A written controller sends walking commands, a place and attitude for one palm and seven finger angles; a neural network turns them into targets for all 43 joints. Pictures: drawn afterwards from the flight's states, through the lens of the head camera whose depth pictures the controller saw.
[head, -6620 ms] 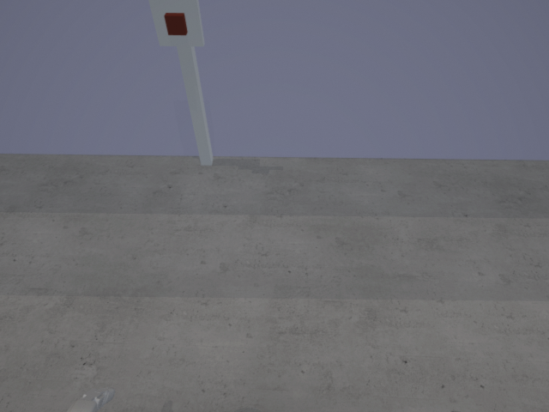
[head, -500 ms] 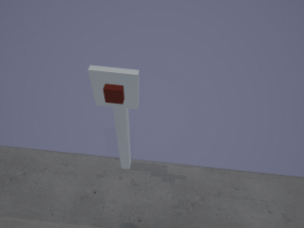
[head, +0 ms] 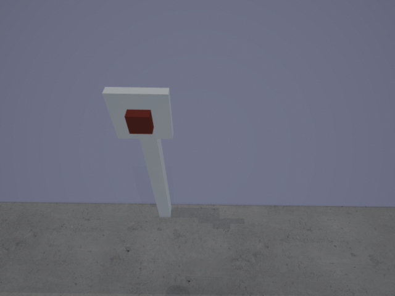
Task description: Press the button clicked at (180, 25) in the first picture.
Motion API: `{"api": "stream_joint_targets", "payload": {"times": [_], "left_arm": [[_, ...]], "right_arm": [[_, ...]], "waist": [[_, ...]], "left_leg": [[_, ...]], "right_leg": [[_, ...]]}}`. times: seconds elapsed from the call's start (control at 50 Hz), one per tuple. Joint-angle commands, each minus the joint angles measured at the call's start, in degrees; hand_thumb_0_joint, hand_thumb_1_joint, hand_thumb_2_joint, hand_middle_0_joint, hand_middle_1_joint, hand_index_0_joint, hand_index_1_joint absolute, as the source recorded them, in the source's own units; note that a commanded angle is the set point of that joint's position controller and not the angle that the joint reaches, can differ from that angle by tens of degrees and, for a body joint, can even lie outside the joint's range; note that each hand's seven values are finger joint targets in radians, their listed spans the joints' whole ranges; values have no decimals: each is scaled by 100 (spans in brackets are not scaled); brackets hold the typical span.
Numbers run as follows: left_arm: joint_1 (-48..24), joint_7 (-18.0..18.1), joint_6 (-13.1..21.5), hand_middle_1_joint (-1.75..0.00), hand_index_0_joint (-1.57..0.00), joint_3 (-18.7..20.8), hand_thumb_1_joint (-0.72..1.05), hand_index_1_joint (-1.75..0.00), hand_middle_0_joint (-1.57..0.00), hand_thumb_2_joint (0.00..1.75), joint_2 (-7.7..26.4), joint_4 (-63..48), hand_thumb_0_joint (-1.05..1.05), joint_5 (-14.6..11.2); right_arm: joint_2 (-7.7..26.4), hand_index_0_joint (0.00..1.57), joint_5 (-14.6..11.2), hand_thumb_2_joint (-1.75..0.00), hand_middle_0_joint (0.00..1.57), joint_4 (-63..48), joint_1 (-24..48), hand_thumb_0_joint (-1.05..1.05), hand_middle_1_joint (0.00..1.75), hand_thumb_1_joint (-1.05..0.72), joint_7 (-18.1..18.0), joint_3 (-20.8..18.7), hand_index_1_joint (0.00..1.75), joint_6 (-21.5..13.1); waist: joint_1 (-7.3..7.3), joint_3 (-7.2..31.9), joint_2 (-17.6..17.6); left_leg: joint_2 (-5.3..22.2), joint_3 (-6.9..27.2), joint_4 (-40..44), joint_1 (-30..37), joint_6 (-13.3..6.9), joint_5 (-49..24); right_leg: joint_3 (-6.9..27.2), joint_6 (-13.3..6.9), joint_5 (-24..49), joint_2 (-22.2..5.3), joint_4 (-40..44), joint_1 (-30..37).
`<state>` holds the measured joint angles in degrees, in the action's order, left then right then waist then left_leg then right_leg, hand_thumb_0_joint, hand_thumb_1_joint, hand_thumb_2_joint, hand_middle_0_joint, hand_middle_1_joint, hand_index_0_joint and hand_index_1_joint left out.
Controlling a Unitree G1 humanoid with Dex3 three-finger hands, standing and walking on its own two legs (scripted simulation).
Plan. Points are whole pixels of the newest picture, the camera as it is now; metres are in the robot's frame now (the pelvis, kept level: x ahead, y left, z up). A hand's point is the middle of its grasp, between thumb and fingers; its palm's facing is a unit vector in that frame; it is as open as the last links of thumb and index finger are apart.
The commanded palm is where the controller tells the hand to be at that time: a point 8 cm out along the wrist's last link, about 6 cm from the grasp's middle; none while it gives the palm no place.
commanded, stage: look again from close up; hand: left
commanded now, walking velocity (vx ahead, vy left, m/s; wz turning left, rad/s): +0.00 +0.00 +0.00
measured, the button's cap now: (140, 121) +0.58 +0.20 -0.01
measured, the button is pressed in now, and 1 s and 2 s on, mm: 0 0 0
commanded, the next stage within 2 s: shuffle to correct the standing spot in 0.42 s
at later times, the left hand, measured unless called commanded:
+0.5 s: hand out of the picture +0.00 +0.14 -0.17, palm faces +0.01 -0.98 -0.19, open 7.4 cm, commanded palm none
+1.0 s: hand out of the picture +0.09 +0.14 -0.19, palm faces +0.01 -0.98 -0.19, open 7.4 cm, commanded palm none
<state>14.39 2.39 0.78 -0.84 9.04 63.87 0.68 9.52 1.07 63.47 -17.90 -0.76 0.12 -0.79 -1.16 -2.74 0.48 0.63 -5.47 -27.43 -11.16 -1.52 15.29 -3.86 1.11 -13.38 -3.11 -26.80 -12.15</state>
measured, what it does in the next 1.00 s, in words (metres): lifts its right foot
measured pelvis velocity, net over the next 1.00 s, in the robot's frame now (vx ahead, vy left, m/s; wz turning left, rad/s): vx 0.09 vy -0.03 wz -0.01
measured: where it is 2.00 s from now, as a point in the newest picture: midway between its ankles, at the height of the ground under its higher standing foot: outside the picture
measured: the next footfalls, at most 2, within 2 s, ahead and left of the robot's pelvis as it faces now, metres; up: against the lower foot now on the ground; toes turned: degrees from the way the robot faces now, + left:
right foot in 1.04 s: +0.13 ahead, -0.12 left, +0.00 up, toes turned -7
left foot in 1.40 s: +0.19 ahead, +0.07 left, +0.00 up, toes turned +1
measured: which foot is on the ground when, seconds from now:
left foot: down 0.00-1.00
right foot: down 0.00-0.88, up 0.90-1.00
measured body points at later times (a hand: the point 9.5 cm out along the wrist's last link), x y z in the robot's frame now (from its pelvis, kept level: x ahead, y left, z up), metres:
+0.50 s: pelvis +0.01 -0.02 +0.00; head +0.03 -0.04 +0.45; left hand +0.00 +0.19 -0.15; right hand +0.00 -0.23 -0.17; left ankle +0.00 +0.10 -0.74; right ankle +0.01 -0.13 -0.74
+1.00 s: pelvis +0.09 -0.03 -0.01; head +0.12 -0.04 +0.43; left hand +0.09 +0.19 -0.17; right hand +0.04 -0.23 -0.18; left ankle +0.00 +0.10 -0.74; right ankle +0.05 -0.12 -0.72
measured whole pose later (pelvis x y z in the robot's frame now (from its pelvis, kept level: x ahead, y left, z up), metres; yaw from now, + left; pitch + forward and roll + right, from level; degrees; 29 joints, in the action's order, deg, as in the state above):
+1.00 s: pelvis +0.09 -0.03 -0.01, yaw -1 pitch +1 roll +1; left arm 16.2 0.3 0.5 2.2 8.0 63.7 1.1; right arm 6.8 2.2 63.6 -21.0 -1.7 -0.2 -3.5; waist -1.5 -2.9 1.0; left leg 2.9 -5.3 -32.0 -7.3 0.9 25.4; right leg -6.4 -3.6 -30.6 -1.3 -46.9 -19.6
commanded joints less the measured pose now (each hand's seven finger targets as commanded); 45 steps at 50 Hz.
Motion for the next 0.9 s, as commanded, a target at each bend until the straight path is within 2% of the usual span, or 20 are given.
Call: {"api": "stream_joint_targets", "payload": {"times": [0.0,0.06,0.1,0.2,0.24,0.34,0.44,0.5,0.52,0.58,0.62,0.66,0.7,0.74,0.78,0.8,0.82,0.84,0.86,0.88], "left_arm": [[364,-20,61,-30,-20,82,90,-30,-20,90,622,-240,0,5],[320,-47,37,-30,-20,49,90,-30,-20,90,514,-210,0,5],[345,-47,29,-30,-20,40,90,-30,-20,90,451,-199,0,0],[465,-41,44,-30,-20,48,90,-30,-20,90,441,-157,0,-9],[489,-38,52,-30,-20,59,90,-30,-20,90,434,-148,0,-9],[518,-36,80,-30,-20,74,90,-30,-20,90,417,-118,0,-6],[564,-37,94,-30,-20,94,90,-30,-20,90,417,-61,0,-8],[558,-39,97,-30,-20,96,90,-30,-20,90,422,-37,0,-4],[601,-47,97,-30,-20,104,90,-30,-20,90,429,-18,0,3],[625,-80,56,-30,-20,153,90,-30,-20,90,466,-22,0,44],[684,-108,53,-30,-20,203,90,-30,-20,90,555,-46,0,46],[799,-118,61,-30,-20,254,90,-30,-20,90,615,-44,0,46],[863,-122,86,-30,-20,314,90,-30,-20,90,660,-62,0,44],[888,-129,123,-30,-20,351,90,-30,-20,90,651,-76,0,45],[788,-147,129,-30,-20,359,90,-30,-20,90,575,-131,0,47],[709,-155,129,-30,-20,358,90,-30,-20,90,479,-176,0,55],[628,-163,137,-30,-20,334,90,-30,-20,90,339,-224,0,60],[430,-163,157,-30,-20,309,90,-30,-20,90,212,-328,0,75],[183,-158,176,-30,-20,287,90,-30,-20,90,168,-438,0,76],[-54,-154,187,-30,-20,291,90,-30,-20,90,182,-528,0,63]], "right_arm": [[521,20,-13,-90,20,-488,-236,0,30,-90,-28,-19,30,-138],[525,20,-19,-90,20,-497,-330,0,30,-90,-38,-17,30,-110],[511,20,-19,-90,20,-441,-415,0,30,-90,-37,-17,30,-99],[447,20,-25,-90,20,-323,-460,0,30,-90,-38,0,30,-104],[423,20,-28,-90,20,-286,-473,0,30,-90,-44,4,30,-105],[345,20,-32,-90,20,-179,-434,0,30,-90,-53,5,30,-106],[312,20,-39,-90,20,-85,-350,0,30,-90,-77,7,30,-118],[296,20,-39,-90,20,-51,-307,0,30,-90,-89,9,30,-104],[301,20,-28,-90,20,-41,-336,0,30,-90,-87,9,30,-98],[310,20,8,-90,20,-54,-322,0,30,-90,-56,-24,30,-47],[245,20,26,-90,20,-108,-287,0,30,-90,-32,-27,30,-37],[202,20,31,-90,20,-156,-263,0,30,-90,-19,-41,30,-36],[133,20,26,-90,20,-188,-283,0,30,-90,-13,-42,30,-84],[102,20,20,-90,20,-176,-355,0,30,-90,-16,-48,30,-140],[159,20,10,-90,20,-109,-568,0,30,-90,-24,-55,30,-193],[245,20,10,-90,20,-18,-775,0,30,-90,-39,-72,30,-227],[452,20,24,-90,20,91,-1027,0,30,-90,-72,-120,30,-254],[632,20,39,-90,20,183,-1308,0,30,-90,-113,-175,30,-257],[667,20,58,-90,20,242,-1492,0,30,-90,-152,-197,30,-251],[641,20,83,-90,20,267,-1604,0,30,-90,-167,-188,30,-247]], "waist": [[132,205,661],[113,-167,-48],[106,-367,-182],[118,-350,-110],[104,-281,-283],[91,-192,-325],[112,-80,-47],[103,-110,-22],[117,-1,-81],[131,-298,-233],[155,-468,-299],[181,-516,-571],[175,-486,-585],[141,-413,-545],[50,-356,-162],[-17,-287,206],[-89,-143,818],[-182,-116,1368],[-267,-200,1602],[-343,-311,1456]], "left_leg": [[657,893,755,-488,-97,-237],[617,895,810,-618,-127,73],[588,875,913,-674,-121,276],[542,771,920,-508,-111,122],[527,695,855,-383,-95,-4],[501,578,721,-150,-68,-384],[533,505,681,-33,-36,-645],[540,484,645,-9,-16,-699],[528,436,593,26,-18,-433],[394,345,399,-316,-29,605],[282,221,161,-519,-9,787],[183,82,-182,-690,6,818],[144,8,-470,-770,7,602],[165,-22,-480,-615,-5,405],[270,91,-201,-250,-67,-72],[490,328,12,84,-148,-575],[895,802,183,517,-341,-1281],[1357,1296,373,846,-646,-2166],[1703,1684,444,1388,-965,-3296],[1889,1870,405,1619,-1186,-4009]], "right_leg": [[254,-329,-204,-206,25,174],[308,-318,-297,-226,135,-45],[365,-316,-387,-234,198,-170],[430,-300,-243,-268,254,-208],[466,-297,-206,-282,296,-229],[545,-304,24,-325,389,-250],[551,-319,386,-333,373,-121],[570,-335,510,-331,411,-112],[568,-354,209,-334,408,-41],[745,-467,-1207,-335,558,-256],[927,-565,-1690,-422,719,-355],[1161,-685,-1942,-564,918,-312],[1294,-808,-1613,-719,948,-206],[1161,-861,-955,-730,736,-190],[728,-763,-415,-475,221,-299],[381,-656,-256,-236,-245,-483],[-20,-538,-246,67,-925,-792],[-409,-434,-690,305,-1629,-1212],[-391,-401,-1676,372,-2140,-1935],[-246,-432,-2234,277,-2531,-2378]]}}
